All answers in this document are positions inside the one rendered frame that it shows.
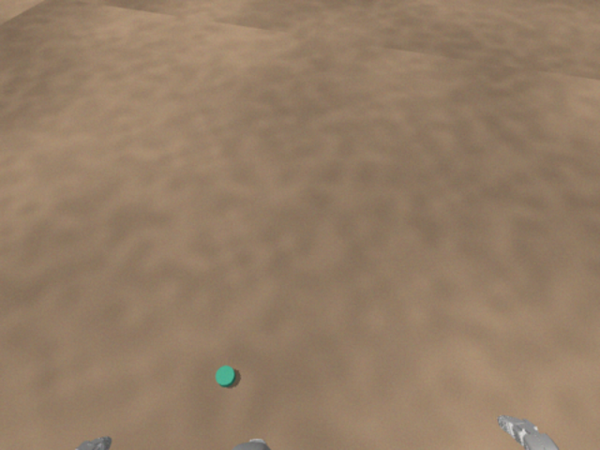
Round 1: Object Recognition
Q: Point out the right robot hand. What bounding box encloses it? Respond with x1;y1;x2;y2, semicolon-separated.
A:
498;415;560;450

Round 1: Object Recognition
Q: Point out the tin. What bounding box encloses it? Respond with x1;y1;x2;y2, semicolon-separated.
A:
216;366;235;387

